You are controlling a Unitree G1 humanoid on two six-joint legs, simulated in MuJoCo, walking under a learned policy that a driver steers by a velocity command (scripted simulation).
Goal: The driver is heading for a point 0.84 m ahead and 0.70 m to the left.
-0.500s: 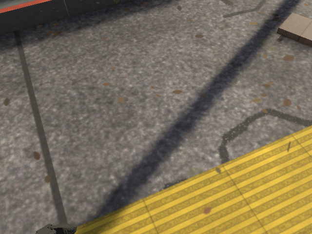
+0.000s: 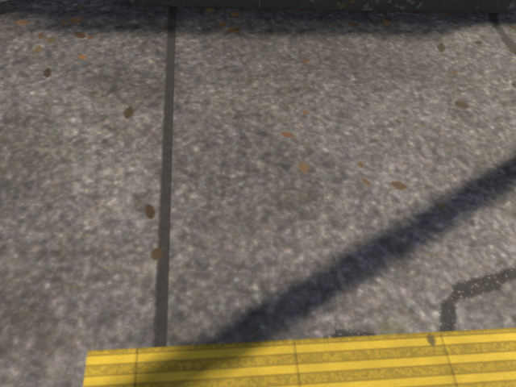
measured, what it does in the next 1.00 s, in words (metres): steps on the spot, turning left: right foot, then left foot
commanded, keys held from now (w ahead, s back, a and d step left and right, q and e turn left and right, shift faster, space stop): q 1.00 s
